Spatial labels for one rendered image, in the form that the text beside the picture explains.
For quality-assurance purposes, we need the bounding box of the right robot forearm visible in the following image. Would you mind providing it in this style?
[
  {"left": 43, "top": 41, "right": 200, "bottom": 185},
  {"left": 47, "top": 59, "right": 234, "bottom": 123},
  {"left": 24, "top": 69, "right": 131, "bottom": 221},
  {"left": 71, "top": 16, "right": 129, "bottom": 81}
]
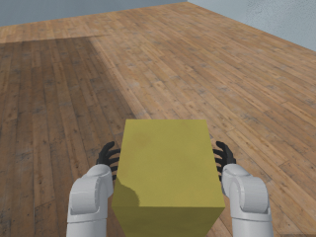
[{"left": 221, "top": 163, "right": 275, "bottom": 237}]

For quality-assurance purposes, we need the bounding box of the robot left hand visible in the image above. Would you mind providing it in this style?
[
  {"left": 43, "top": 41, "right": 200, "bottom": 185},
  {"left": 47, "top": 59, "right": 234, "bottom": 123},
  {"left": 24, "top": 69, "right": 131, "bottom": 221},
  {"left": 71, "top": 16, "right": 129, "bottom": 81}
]
[{"left": 96, "top": 141, "right": 121, "bottom": 180}]

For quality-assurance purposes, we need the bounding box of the robot right hand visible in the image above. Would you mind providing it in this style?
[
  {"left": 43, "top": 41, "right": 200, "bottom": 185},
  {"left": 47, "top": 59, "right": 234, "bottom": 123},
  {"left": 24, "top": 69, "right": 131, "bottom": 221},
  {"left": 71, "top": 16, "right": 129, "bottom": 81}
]
[{"left": 212, "top": 141, "right": 237, "bottom": 182}]

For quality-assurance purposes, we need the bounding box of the carton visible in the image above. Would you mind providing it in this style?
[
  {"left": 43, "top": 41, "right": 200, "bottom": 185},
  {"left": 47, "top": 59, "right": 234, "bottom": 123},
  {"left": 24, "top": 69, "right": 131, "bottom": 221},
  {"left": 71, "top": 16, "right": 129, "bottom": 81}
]
[{"left": 111, "top": 118, "right": 226, "bottom": 237}]

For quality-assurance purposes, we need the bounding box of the left robot forearm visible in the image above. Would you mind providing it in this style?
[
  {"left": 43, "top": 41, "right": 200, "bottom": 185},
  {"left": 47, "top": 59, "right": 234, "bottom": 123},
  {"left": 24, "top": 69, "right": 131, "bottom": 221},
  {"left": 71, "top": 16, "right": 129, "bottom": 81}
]
[{"left": 66, "top": 164, "right": 114, "bottom": 237}]

